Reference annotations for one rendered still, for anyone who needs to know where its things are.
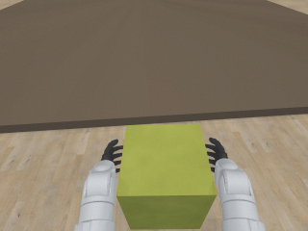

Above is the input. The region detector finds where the right robot forearm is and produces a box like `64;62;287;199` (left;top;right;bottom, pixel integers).
215;158;266;231

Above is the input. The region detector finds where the left robot forearm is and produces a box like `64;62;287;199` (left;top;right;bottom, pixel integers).
74;160;116;231

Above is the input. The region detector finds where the robot left hand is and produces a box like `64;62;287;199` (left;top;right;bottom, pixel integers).
101;139;123;173

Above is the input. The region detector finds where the carton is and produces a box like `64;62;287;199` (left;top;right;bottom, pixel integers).
116;123;217;230

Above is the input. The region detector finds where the robot right hand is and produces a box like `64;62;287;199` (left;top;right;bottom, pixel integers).
205;138;228;172

